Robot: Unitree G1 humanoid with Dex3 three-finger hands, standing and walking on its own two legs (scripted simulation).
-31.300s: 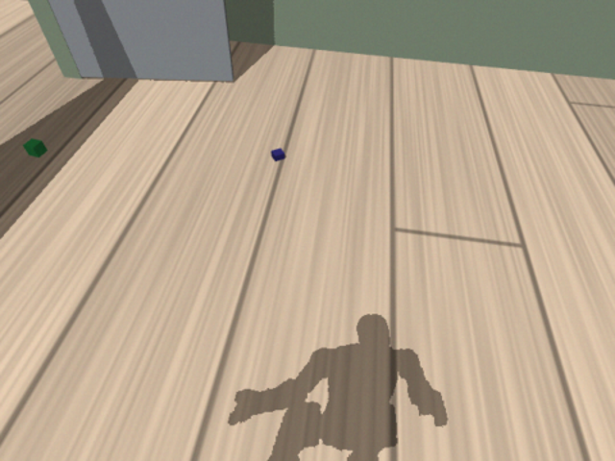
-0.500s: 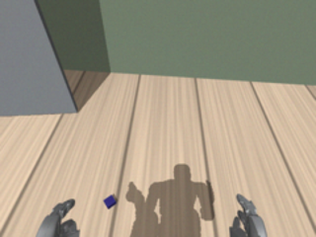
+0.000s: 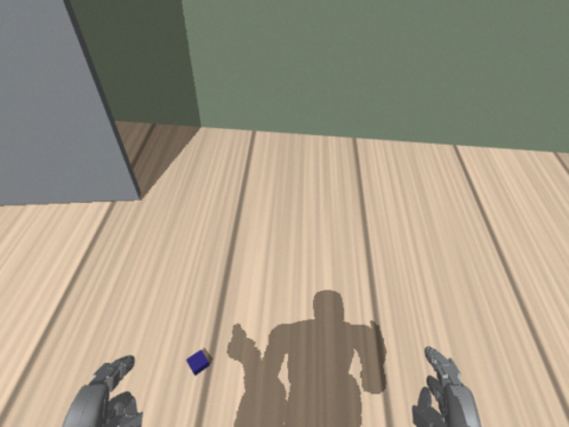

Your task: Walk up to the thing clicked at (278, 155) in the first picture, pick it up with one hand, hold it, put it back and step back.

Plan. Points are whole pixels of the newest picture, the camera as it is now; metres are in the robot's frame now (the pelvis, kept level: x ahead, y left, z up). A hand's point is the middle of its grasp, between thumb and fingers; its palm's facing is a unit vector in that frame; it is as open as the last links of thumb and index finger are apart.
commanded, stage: home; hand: left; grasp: from above
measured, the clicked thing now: (198, 362) +0.45 +0.23 -0.70
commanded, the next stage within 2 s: stand in 0.68 s
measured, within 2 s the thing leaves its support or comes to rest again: neither
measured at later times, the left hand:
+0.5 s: hand (137, 423) +0.16 +0.18 -0.05, palm faces +0.05 -0.98 -0.21, open 7.4 cm
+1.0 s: hand out of the picture +0.13 +0.23 -0.10, palm faces +0.02 -0.94 -0.33, open 7.4 cm
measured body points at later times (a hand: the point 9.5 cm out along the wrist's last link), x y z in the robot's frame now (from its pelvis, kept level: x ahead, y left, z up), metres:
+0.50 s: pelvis +0.00 +0.00 +0.00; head +0.01 +0.01 +0.45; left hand +0.16 +0.23 -0.03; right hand +0.16 -0.24 -0.06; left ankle +0.00 +0.12 -0.68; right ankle +0.00 -0.14 -0.68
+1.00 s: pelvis -0.01 +0.00 +0.02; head +0.01 +0.01 +0.47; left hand +0.12 +0.28 -0.07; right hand +0.11 -0.27 -0.09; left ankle +0.00 +0.12 -0.68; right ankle +0.00 -0.14 -0.68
